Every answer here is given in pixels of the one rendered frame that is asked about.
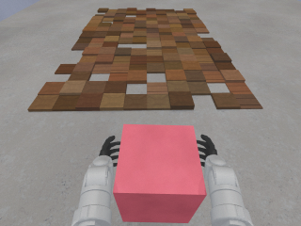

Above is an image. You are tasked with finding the right robot hand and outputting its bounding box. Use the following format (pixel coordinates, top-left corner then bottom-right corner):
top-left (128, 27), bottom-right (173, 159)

top-left (197, 134), bottom-right (217, 167)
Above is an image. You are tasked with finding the carton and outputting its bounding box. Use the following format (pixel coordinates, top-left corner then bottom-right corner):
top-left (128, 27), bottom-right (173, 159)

top-left (113, 124), bottom-right (207, 223)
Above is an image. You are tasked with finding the left robot hand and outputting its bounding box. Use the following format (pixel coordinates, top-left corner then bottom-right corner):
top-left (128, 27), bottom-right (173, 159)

top-left (99, 136), bottom-right (120, 167)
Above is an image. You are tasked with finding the robot right forearm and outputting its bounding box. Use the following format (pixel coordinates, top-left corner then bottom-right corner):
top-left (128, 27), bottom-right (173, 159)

top-left (204, 154), bottom-right (254, 226)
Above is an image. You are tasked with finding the robot left forearm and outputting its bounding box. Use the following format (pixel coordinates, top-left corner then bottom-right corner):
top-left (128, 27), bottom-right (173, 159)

top-left (71, 155), bottom-right (114, 226)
